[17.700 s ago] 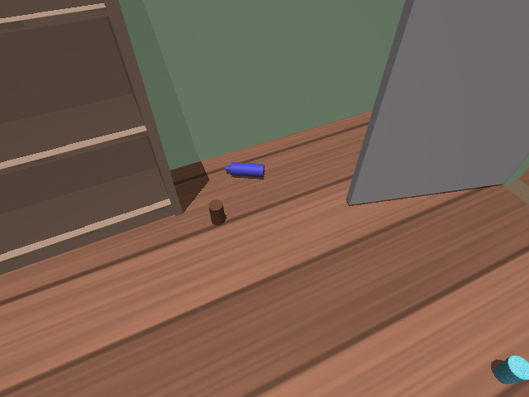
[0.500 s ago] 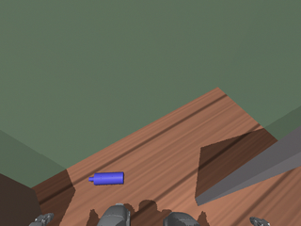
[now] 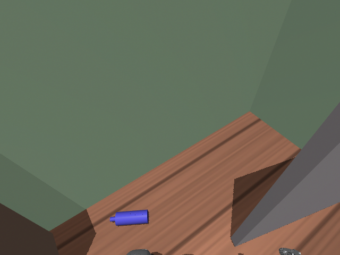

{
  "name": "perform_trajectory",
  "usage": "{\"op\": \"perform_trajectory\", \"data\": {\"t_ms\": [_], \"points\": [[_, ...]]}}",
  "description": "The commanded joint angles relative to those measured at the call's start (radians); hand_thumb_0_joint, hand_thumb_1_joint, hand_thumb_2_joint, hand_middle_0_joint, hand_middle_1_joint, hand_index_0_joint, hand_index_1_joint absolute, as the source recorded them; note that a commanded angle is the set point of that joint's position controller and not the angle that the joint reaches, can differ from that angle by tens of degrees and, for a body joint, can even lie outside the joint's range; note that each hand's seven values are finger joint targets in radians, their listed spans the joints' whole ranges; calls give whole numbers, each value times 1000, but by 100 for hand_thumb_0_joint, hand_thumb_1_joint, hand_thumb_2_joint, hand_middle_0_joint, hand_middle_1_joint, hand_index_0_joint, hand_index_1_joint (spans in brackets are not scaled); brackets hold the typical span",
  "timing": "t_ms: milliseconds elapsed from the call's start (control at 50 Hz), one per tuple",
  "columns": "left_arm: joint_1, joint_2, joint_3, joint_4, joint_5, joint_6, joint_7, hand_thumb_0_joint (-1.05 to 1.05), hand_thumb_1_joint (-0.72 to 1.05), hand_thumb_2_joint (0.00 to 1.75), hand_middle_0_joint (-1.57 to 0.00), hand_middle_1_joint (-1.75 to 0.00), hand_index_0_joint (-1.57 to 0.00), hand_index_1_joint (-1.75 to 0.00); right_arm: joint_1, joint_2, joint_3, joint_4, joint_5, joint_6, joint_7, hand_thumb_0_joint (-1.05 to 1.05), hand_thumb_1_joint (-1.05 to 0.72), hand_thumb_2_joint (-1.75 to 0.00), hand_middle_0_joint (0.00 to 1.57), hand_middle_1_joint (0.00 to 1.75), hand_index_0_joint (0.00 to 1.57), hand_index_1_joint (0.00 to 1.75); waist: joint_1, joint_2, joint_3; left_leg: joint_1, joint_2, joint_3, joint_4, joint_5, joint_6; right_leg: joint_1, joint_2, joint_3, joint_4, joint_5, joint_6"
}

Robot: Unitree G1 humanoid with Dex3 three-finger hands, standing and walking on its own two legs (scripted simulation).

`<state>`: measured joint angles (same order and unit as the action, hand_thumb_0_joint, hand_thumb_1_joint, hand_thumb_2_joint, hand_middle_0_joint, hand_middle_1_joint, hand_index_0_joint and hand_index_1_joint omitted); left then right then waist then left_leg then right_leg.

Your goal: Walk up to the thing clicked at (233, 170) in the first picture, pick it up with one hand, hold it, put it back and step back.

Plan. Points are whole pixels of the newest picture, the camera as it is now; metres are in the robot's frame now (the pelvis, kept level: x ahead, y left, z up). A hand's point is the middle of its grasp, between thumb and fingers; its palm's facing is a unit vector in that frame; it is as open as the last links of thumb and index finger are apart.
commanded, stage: walk up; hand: left
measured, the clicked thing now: (129, 217) +0.42 +0.26 -0.73
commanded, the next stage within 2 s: none
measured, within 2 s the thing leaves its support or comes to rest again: neither
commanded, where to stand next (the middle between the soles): +0.04 +0.01 m, yaw +2 degrees
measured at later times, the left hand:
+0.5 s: hand out of the picture +0.10 +0.26 -0.15, palm faces -0.03 -0.93 -0.36, open 7.4 cm
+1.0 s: hand out of the picture +0.09 +0.27 -0.14, palm faces -0.01 -0.93 -0.36, open 7.4 cm
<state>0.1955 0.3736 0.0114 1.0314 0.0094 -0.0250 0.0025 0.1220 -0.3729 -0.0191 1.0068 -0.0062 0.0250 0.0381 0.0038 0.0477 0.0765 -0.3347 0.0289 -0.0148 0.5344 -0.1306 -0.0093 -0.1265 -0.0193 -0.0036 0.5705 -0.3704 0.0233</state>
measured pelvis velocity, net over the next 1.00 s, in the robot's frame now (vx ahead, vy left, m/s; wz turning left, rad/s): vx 0.02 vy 0.01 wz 0.01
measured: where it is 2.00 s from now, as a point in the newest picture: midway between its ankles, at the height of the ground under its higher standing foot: outside the picture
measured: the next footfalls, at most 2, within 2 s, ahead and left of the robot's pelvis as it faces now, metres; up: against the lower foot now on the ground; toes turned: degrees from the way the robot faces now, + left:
left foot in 1.68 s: -0.03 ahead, +0.12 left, +0.00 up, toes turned +5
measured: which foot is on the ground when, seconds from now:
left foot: down 0.00-1.00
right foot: down 0.00-1.00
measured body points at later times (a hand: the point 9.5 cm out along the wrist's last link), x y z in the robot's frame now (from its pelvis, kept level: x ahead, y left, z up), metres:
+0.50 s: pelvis +0.02 +0.01 +0.01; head +0.03 +0.01 +0.46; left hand +0.10 +0.31 -0.12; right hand +0.10 -0.30 -0.12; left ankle +0.11 +0.13 -0.73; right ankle -0.03 -0.14 -0.73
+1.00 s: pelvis +0.02 +0.01 +0.01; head +0.04 +0.01 +0.46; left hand +0.09 +0.31 -0.12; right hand +0.11 -0.29 -0.12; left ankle +0.11 +0.13 -0.73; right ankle -0.03 -0.14 -0.73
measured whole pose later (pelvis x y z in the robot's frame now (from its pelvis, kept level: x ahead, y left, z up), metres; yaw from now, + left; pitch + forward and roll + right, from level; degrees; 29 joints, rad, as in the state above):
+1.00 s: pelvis +0.02 +0.01 +0.01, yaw +1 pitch -2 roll -1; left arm 0.13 0.36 0.01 1.13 0.01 -0.02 0.01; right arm 0.07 -0.34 -0.02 1.12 -0.01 0.02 0.03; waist -0.01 0.02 0.07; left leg -0.27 0.02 -0.02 0.39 -0.08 -0.01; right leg -0.03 -0.03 -0.02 0.34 -0.28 0.03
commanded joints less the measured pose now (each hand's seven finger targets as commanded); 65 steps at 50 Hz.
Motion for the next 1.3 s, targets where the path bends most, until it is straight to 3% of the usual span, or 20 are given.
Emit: {"op": "perform_trajectory", "data": {"t_ms": [0, 100, 140, 420, 500, 520, 680, 760, 840, 980, 1040, 1080, 1100, 1120, 1180, 1200, 1240, 1260, 1280], "points": [[-85, 226, 46, -59, 2, -24, 10, 0, 90, 90, -20, -30, -20, -30, -72, -204, -41, -40, -5, -31, -7, 0, -90, -90, 20, 30, 20, 30, -12, -73, -3, 117, 77, -141, -148, -212, 39, -182, -101, 120, -266, -97, -70], [-69, 223, 46, -36, -5, -19, 9, 0, 90, 90, -20, -30, -20, -30, -74, -213, -38, -12, -5, -42, -13, 0, -90, -90, 20, 30, 20, 30, 2, -12, -73, 119, 96, -155, -192, -143, 49, -67, -77, 72, -225, 57, -65], [-71, 223, 47, -24, -7, -17, 10, 0, 90, 90, -20, -30, -20, -30, -69, -206, -35, -1, -3, -44, -16, 0, -90, -90, 20, 30, 20, 30, 5, -12, -101, 127, 102, -151, -187, -67, 52, -28, -73, 65, -222, 104, -62], [-104, 212, 38, 20, -7, -12, 15, 0, 90, 90, -20, -30, -20, -30, -83, -201, -44, 30, 2, -34, -25, 0, -90, -90, 20, 30, 20, 30, -11, 1, -139, 208, 104, -117, -158, 94, 57, -30, -84, 55, -246, 207, -50], [-124, 210, 36, 29, -6, -12, 15, 0, 90, 90, -20, -30, -20, -30, -98, -192, -42, 35, 3, -29, -24, 0, -90, -90, 20, 30, 20, 30, -16, -20, -99, 200, 100, -112, -165, 80, 49, -58, -92, 64, -273, 193, -49], [-122, 210, 33, 32, -4, -12, 15, 0, 90, 90, -20, -30, -20, -30, -105, -196, -45, 36, 3, -27, -24, 0, -90, -90, 20, 30, 20, 30, -19, -19, -90, 198, 98, -117, -175, 34, 47, -65, -92, 65, -285, 173, -48], [-134, 213, 37, 36, 3, -15, 13, 0, 90, 90, -20, -30, -20, -30, -113, -189, -42, 45, 1, -26, -21, 0, -90, -90, 20, 30, 20, 30, -21, -50, -90, 211, 87, -112, -193, -2, 34, -59, -99, 66, -316, 152, -45], [-102, 205, 37, 42, 1, -13, 15, 0, 90, 90, -20, -30, -20, -30, -127, -192, -43, 43, 1, -28, -22, 0, -90, -90, 20, 30, 20, 30, -9, -31, -103, 219, 93, -115, -194, 57, 40, -33, -92, 47, -310, 190, -40], [-104, 206, 40, 40, 2, -9, 14, 0, 90, 90, -20, -30, -20, -30, -122, -188, -43, 45, 1, -27, -23, 0, -90, -90, 20, 30, 20, 30, -11, -22, -96, 198, 92, -129, -219, -9, 35, -25, -87, 41, -305, 152, -41], [-95, 207, 41, 42, 3, -11, 18, 0, 90, 90, -20, -30, -20, -30, -117, -183, -43, 48, 2, -26, -24, 0, -90, -90, 20, 30, 20, 30, -10, -20, -119, 222, 89, -115, -190, 96, 38, -5, -97, 40, -305, 219, -39], [-94, 208, 42, 35, 2, -10, 18, 0, 90, 90, -20, -30, -20, -30, -111, -186, -44, 49, 2, -23, -24, 0, -90, -90, 20, 30, 20, 30, -12, -24, -120, 224, 85, -114, -189, 83, 37, -5, -97, 42, -307, 214, -39], [-87, 206, 42, 37, 1, -10, 20, 0, 90, 90, -20, -30, -20, -30, -109, -179, -42, 53, 1, -24, -25, 0, -90, -90, 20, 30, 20, 30, -8, -25, -132, 234, 89, -109, -178, 145, 41, 4, -97, 38, -302, 245, -37], [-94, 261, 60, 17, -12, 8, 27, 0, 90, 90, -20, -30, -20, -30, -116, -248, -67, 34, 0, -8, -27, 0, -90, -90, 20, 30, 20, 30, -16, -5, -27, 176, 81, -102, -90, 421, 43, -71, -96, 33, -186, 425, -37], [-84, 248, 62, -2, -17, 16, 32, 0, 90, 90, -20, -30, -20, -30, -87, -239, -70, 28, 8, -1, -31, 0, -90, -90, 20, 30, 20, 30, -19, -11, -76, 204, 95, -95, -70, 526, 60, -50, -86, 8, -142, 467, -38], [-54, 210, 65, -33, -23, 32, 35, 0, 90, 90, -20, -30, -20, -30, -60, -247, -88, -3, 14, 10, -34, 0, -90, -90, 20, 30, 20, 30, -26, 29, -190, 241, 153, -136, -87, 628, 137, -29, -11, -35, 18, 381, -35], [-31, 191, 63, -44, -24, 39, 35, 0, 90, 90, -20, -30, -20, -30, -69, -260, -98, -22, 11, 17, -34, 0, -90, -90, 20, 30, 20, 30, -21, 76, -218, 232, 184, -179, -113, 573, 169, -38, 21, -44, 84, 281, -38], [34, 180, 70, -52, -20, 57, 32, 0, 90, 90, -20, -30, -20, -30, -126, -269, -105, -78, 2, 31, -35, 0, -90, -90, 20, 30, 20, 30, 3, 170, -245, 131, 245, -253, -155, 386, 230, -27, 45, -26, 253, -129, -60], [50, 174, 75, -54, -18, 64, 30, 0, 90, 90, -20, -30, -20, -30, -136, -262, -106, -95, -10, 38, -35, 0, -90, -90, 20, 30, 20, 30, 5, 165, -236, 73, 240, -260, -170, 247, 232, -26, 35, -4, 265, -208, -69], [97, 175, 80, -51, -16, 65, 28, 0, 90, 90, -20, -30, -20, -30, -163, -269, -111, -117, -16, 47, -34, 0, -90, -90, 20, 30, 20, 30, 30, 170, -220, 7, 234, -252, -154, 131, 219, -11, 13, 6, 220, -186, -83]]}}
